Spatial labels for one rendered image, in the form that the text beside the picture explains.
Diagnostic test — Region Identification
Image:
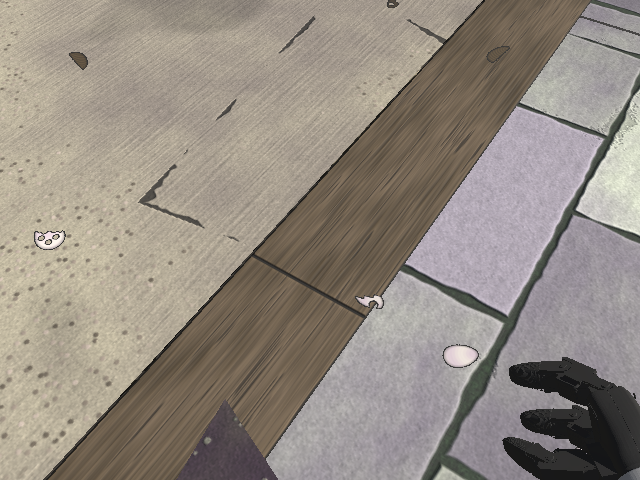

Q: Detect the right robot hand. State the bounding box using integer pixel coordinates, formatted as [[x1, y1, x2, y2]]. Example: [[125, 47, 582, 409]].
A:
[[502, 357, 640, 480]]

